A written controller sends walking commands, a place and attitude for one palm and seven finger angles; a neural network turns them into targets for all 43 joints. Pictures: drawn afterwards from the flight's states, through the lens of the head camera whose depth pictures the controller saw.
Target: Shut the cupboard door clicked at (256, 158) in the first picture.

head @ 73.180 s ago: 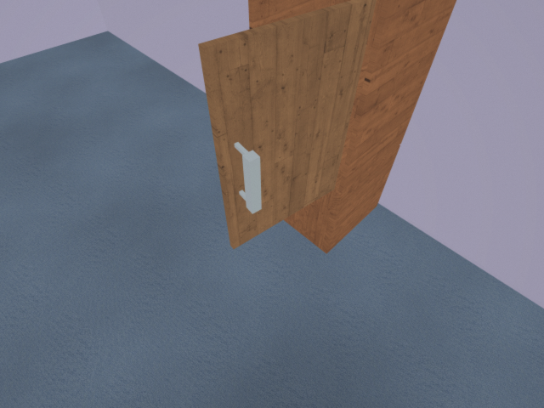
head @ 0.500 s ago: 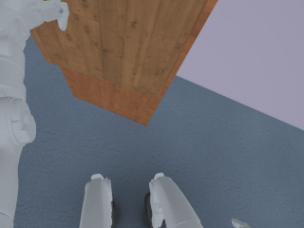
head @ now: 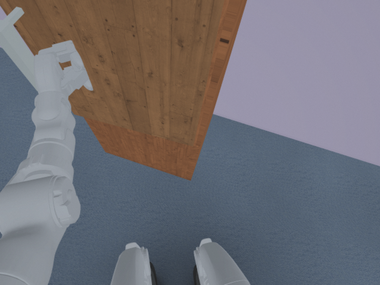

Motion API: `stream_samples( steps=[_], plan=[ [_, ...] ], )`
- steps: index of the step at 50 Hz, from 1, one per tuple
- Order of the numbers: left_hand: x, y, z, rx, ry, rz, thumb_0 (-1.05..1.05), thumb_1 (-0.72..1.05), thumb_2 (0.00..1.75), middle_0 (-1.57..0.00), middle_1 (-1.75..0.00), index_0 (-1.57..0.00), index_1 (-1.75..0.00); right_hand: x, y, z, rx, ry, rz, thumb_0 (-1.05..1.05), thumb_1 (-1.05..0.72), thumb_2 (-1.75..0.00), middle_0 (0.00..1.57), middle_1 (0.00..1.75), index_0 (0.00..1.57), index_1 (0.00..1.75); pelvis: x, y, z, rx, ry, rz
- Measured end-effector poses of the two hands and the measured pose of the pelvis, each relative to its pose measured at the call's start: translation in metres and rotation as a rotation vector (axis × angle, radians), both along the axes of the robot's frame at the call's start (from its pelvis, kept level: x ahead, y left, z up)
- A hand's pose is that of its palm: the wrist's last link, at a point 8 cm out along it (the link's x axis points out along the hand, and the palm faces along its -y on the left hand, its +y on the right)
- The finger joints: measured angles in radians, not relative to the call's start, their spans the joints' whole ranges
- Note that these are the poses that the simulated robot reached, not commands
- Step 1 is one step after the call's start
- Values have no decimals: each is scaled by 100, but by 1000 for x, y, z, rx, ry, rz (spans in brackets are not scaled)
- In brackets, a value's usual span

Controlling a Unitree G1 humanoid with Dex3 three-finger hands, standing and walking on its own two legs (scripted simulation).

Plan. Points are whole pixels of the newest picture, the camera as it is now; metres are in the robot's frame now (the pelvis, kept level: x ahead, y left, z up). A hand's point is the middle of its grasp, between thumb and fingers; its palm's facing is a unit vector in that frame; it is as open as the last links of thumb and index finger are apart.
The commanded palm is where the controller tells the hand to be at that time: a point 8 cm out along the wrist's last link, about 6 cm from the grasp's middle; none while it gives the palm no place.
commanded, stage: pull the fist back off the door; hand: left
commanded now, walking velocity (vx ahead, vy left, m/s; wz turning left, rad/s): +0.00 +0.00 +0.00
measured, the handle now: (32, 53) +0.62 +0.26 +0.06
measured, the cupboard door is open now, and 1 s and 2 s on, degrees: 3 3 3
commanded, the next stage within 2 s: draw the hand back to the body in 0.34 s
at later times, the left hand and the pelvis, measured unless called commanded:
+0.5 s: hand (87, 99) +0.48 +0.14 +0.07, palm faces +0.06 -1.00 -0.03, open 3.1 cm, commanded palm +0.44 +0.19 +0.08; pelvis +0.01 -0.01 +0.01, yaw +3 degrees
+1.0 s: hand (13, 145) +0.35 +0.20 +0.16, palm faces +0.05 -1.00 -0.07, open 3.1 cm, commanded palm +0.31 +0.25 +0.17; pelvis +0.02 +0.00 +0.07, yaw +3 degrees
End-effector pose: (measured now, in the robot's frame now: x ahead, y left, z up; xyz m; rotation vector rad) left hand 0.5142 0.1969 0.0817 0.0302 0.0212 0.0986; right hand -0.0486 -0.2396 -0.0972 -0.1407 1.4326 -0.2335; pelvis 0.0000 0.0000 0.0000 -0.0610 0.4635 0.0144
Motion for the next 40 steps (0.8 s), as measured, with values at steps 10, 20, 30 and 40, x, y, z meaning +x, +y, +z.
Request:
stream_samples(
  steps=[10,20,30,40],
  plan=[
    [-58,10,-31,-28,35,-44,2,90,90,-130,-150,-129,-150,75,-38,5,-57,-79,95,0,-90,-90,21,30,20,30,9,-10,10,17,-42,36],
    [-60,-9,-11,6,-38,-63,2,90,90,-131,-150,-130,-150,155,-41,7,-83,-289,158,0,-90,-90,20,30,20,30,10,-13,8,22,-66,50],
    [-77,10,-1,10,-38,-29,2,90,90,-130,-150,-129,-150,135,-18,0,6,-257,107,0,-90,-90,20,30,20,30,10,-12,16,38,-89,24],
    [-136,29,42,3,-29,-33,2,90,90,-130,-150,-130,-150,135,-9,35,10,-286,96,1,-90,-90,21,30,20,30,18,-8,51,42,-209,39]
  ],
)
